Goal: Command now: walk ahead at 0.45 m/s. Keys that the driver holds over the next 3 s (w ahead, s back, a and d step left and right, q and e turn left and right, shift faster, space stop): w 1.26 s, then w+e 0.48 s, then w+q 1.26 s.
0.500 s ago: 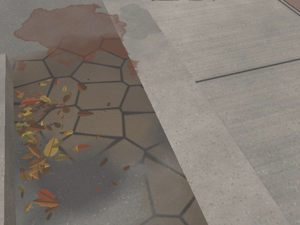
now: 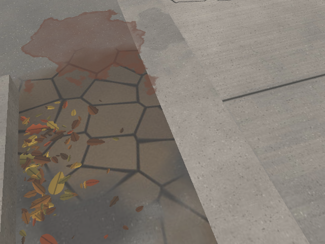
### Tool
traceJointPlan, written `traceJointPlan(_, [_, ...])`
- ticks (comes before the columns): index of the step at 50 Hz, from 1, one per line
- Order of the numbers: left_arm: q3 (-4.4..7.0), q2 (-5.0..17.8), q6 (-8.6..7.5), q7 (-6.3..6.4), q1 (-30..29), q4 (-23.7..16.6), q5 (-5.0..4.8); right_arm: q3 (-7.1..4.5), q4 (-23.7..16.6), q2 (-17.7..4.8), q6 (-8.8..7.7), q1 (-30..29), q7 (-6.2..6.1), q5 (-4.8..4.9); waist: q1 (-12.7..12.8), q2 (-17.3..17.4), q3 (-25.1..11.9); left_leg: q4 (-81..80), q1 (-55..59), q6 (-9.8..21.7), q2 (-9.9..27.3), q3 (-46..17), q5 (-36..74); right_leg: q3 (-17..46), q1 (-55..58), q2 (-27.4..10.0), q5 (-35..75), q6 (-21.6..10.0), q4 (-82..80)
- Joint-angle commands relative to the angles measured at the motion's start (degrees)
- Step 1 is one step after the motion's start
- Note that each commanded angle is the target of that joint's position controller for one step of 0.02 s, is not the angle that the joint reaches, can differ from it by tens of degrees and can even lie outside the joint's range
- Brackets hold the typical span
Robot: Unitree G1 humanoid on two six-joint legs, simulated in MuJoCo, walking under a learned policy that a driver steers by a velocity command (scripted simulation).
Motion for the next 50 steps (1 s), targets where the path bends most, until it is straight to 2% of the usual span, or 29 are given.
traceJointPlan(1, [1.97, 10.23, -0.24, 1.07, 1.19, -2.39, -0.21, 0.70, -6.23, -0.26, -1.23, -9.11, 0.63, 0.24, 0.94, -6.32, 5.54, -10.68, -2.79, -0.77, -1.41, 2.38, 7.48, 6.42, -2.45, -12.72, 21.91, -5.33, -5.31])
traceJointPlan(4, [2.02, 10.55, -0.03, 1.25, 3.77, -1.35, -0.64, 0.96, -7.90, -0.36, -1.68, -13.82, 1.55, 0.69, 1.91, -6.22, 7.33, -16.97, -1.34, -0.07, -2.81, 2.86, 9.19, 6.34, -0.50, -14.37, 20.21, -5.93, -5.41])
traceJointPlan(7, [2.36, 10.91, 0.53, 1.44, 4.13, -0.79, -0.90, 0.83, -9.37, -1.32, -2.27, -16.06, 2.52, 0.85, 0.59, -6.62, 7.44, -20.35, -1.21, 2.31, -3.66, 2.34, 5.75, 6.35, 5.08, -16.99, 26.45, -5.71, -2.25])
traceJointPlan(9, [2.90, 12.42, 0.89, 1.67, 2.72, -1.32, -0.58, -0.04, -8.84, -3.50, -2.34, -12.61, 2.55, 0.62, -2.53, -8.34, 3.32, -20.92, 5.68, 4.36, -6.23, 3.71, 1.77, 5.77, 7.70, -17.35, 43.19, -4.67, 3.95])
traceJointPlan(10, [3.15, 13.08, 1.29, 1.73, 1.98, -1.58, -0.24, -0.91, -7.53, -5.28, -2.18, -7.33, 2.23, 0.60, -5.60, -9.52, -0.82, -20.87, 12.78, 5.77, -8.15, 4.95, 0.16, 5.16, 8.23, -16.69, 53.31, -4.14, 10.67])
traceJointPlan(11, [2.97, 12.77, 1.75, 1.77, 0.68, -2.15, 0.13, -2.09, -4.73, -7.50, -1.93, 2.40, 1.64, 0.65, -10.64, -9.11, -6.84, -22.22, 26.19, 7.70, -8.58, 5.32, 2.29, 3.40, 4.22, -14.35, 56.61, -2.67, 22.05])
traceJointPlan(12, [2.15, 10.96, 1.62, 1.84, 0.66, -3.76, 1.00, -3.00, -2.28, -11.08, -1.52, 13.65, 0.71, -0.27, -14.20, -4.05, -15.51, -19.50, 46.45, 11.31, 1.98, -6.54, 1.76, 2.65, -10.08, -11.54, 39.03, -1.34, 39.55])
traceJointPlan(13, [-0.38, 1.49, 0.42, 0.87, 10.25, -3.87, 0.46, -3.44, -0.87, -14.12, -1.64, 16.18, 1.15, -1.04, -8.10, 12.77, -24.94, -25.35, 65.89, 21.41, 16.75, -36.87, -11.41, 4.61, -32.71, 0.56, -13.03, 2.05, 60.56])
traceJointPlan(14, [1.13, 8.62, -1.08, 0.40, 5.67, -3.31, -1.27, -2.11, -0.50, -7.81, -1.53, 15.92, 0.95, -0.53, -11.00, 7.75, -22.29, -32.60, 62.51, 19.63, 15.70, -42.72, -18.61, 11.21, -39.11, -1.07, -17.75, 1.18, 66.82])
traceJointPlan(15, [2.18, 11.63, -1.85, 0.23, -1.38, -6.15, -2.86, -1.47, -0.86, -6.44, -1.45, 10.36, 0.68, -0.18, -9.67, 5.54, -10.79, -34.46, 52.88, 16.53, 13.71, -32.72, -16.37, 9.00, -42.74, -4.21, -12.95, 0.75, 66.66])
traceJointPlan(16, [2.01, 11.01, -2.18, 0.59, -4.98, -7.17, -2.57, -1.11, -1.30, -5.54, -1.51, 5.99, 0.78, -0.25, -7.62, -0.71, -5.77, -36.23, 43.29, 14.93, 11.50, -25.42, -9.67, 7.39, -40.75, -7.25, -7.48, 0.87, 63.60])
traceJointPlan(17, [2.27, 10.25, -1.95, 0.86, -6.15, -7.30, -1.72, -0.81, -1.49, -4.44, -1.73, 3.46, 1.13, -0.71, -5.61, -2.45, -2.55, -37.88, 36.18, 14.06, 9.05, -20.24, -3.70, 6.59, -38.59, -8.94, -4.55, 1.40, 60.37])
traceJointPlan(18, [2.42, 9.48, -1.24, 0.93, -4.39, -7.03, -1.31, -0.50, -1.31, -3.47, -2.06, 2.27, 1.30, -1.31, -3.37, -0.77, -2.27, -39.74, 31.93, 13.60, 7.27, -16.70, -1.44, 7.04, -34.99, -10.61, -2.55, 1.69, 58.61])
traceJointPlan(19, [2.29, 8.28, -0.50, 1.02, -2.95, -6.71, -1.19, -0.56, -0.88, -3.34, -2.33, 1.81, 1.53, -1.16, -2.33, 0.33, -2.21, -41.41, 29.42, 13.95, 6.43, -14.85, -0.39, 6.80, -33.03, -11.19, -1.98, 2.18, 56.98])
traceJointPlan(22, [2.12, 6.97, 0.95, 1.46, -4.88, -7.83, -0.50, -0.89, 1.20, -4.85, -3.13, 2.93, 1.45, -0.64, -1.54, 0.60, 0.60, -44.45, 24.25, 14.73, 5.53, -9.42, 2.60, 5.50, -34.33, -12.42, 0.83, 4.08, 51.08])
traceJointPlan(28, [1.51, 5.63, 0.04, 0.85, -18.25, -11.93, -0.14, -1.32, 3.96, -7.73, -1.96, 8.24, 0.01, -0.09, -6.05, -0.23, 3.05, -44.67, 26.93, 11.86, 3.04, -3.04, 3.57, 2.88, -36.29, -10.62, 18.98, 5.14, 28.70])
traceJointPlan(32, [1.39, 6.12, -0.51, -0.32, -24.89, -14.63, -0.91, -1.42, 6.39, -8.81, -1.08, 12.55, -0.09, 0.51, -8.58, 0.25, 3.91, -41.80, 33.87, 11.31, 5.99, -3.92, 1.78, 2.45, -36.91, -8.99, 18.35, 4.36, 21.47])
traceJointPlan(36, [2.15, 8.37, -1.11, -1.44, -23.43, -15.63, -0.93, -1.85, 7.38, -9.99, 0.26, 12.00, -0.57, 0.62, -5.99, 2.01, 2.26, -35.76, 40.16, 9.26, 8.92, -5.39, 9.02, 1.76, -32.55, -7.09, 9.70, 1.26, 17.55])
traceJointPlan(37, [2.90, 9.58, -1.21, -1.34, -18.69, -14.45, -0.81, -1.81, 7.21, -10.19, 0.61, 10.61, -0.65, 0.58, -2.94, 2.06, -0.38, -30.07, 39.87, 8.15, 7.41, -3.81, 17.70, 0.04, -25.60, -5.31, 9.08, 0.03, 15.84])
traceJointPlan(38, [4.39, 12.37, -1.19, -0.85, -9.57, -11.71, -0.64, -1.19, 6.97, -8.66, 0.85, 10.61, -0.74, 0.14, 0.91, 0.76, -6.44, -18.96, 36.53, 6.52, 4.06, -1.22, 22.46, -0.40, -12.70, -4.76, 9.87, -1.81, 15.94])
traceJointPlan(39, [5.66, 17.17, -0.92, -0.23, 1.22, -9.96, -0.07, 0.24, 5.27, -5.43, 0.70, 11.46, -0.90, -1.38, 4.12, -7.22, -15.94, 0.52, 24.98, 4.18, 0.04, 2.12, 7.27, 12.53, 4.63, -16.17, 12.23, -5.72, 17.33])
traceJointPlan(40, [6.20, 20.17, -0.65, -0.74, 2.75, -8.89, 0.24, 1.93, 5.12, 0.99, -0.61, 18.89, -0.31, -0.38, -0.24, -22.72, -21.34, 17.29, 2.56, 1.23, -10.02, -0.09, -27.80, 39.69, 21.01, -25.96, -1.62, -14.12, 9.10])
traceJointPlan(41, [4.62, 13.82, -0.75, -0.91, 1.65, -9.75, -0.28, 0.53, 5.89, -5.95, -1.61, 15.22, -0.05, 0.84, 1.99, -14.62, -18.10, 23.50, -3.91, 2.02, -6.88, -6.60, -28.99, 41.33, 18.88, -24.88, -8.37, -12.17, 5.50])
traceJointPlan(42, [3.88, 11.73, -0.83, -0.78, -2.62, -10.50, -0.36, -0.21, 4.31, -8.33, -2.19, 9.80, 0.16, 1.83, 1.40, -10.89, -10.38, 23.53, -6.62, 2.90, -4.13, -5.40, -23.44, 32.70, 11.74, -23.22, -5.56, -9.84, 4.83])
traceJointPlan(43, [3.53, 10.92, -0.79, -0.82, -6.75, -11.23, -0.16, -0.08, 3.85, -7.59, -2.24, 7.14, -0.18, 1.34, -0.42, -5.98, -6.49, 21.04, -4.50, 2.62, -1.27, -3.80, -18.08, 26.44, 4.15, -21.00, 1.40, -8.86, 3.74])
traceJointPlan(44, [3.22, 9.55, -0.81, -0.98, -9.21, -11.50, 0.11, -0.30, 3.65, -6.98, -1.96, 5.83, -0.36, 0.35, -1.81, -5.02, -3.50, 17.72, -2.67, 2.13, 0.39, -3.45, -14.76, 21.98, -1.56, -18.92, 6.77, -8.59, 2.07])
traceJointPlan(45, [2.97, 8.76, -1.04, -1.02, -10.20, -11.49, 0.59, -0.39, 3.86, -6.23, -1.39, 6.85, -0.33, 0.16, -3.44, -6.43, -3.20, 15.97, 0.77, 1.82, 1.72, -3.78, -12.44, 19.03, -4.99, -17.50, 9.84, -8.23, 0.48])
traceJointPlan(47, [3.11, 8.76, -1.68, -1.12, -9.92, -10.71, 0.27, -0.17, 4.50, -4.32, -0.22, 8.29, -0.47, 0.10, -4.63, -6.71, -2.75, 13.58, 2.93, 0.88, 2.03, -3.05, -10.50, 15.05, -7.87, -16.18, 14.29, -8.95, -2.01])
traceJointPlan(50, [3.64, 10.37, -1.79, -0.46, -7.71, -8.98, 0.11, -0.15, 2.93, -3.73, 0.49, 3.84, -0.77, -0.52, -4.22, -5.33, -0.12, 6.97, -1.60, -0.72, 2.48, -2.69, -4.77, 11.21, -7.92, -15.93, 19.21, -9.52, -4.12])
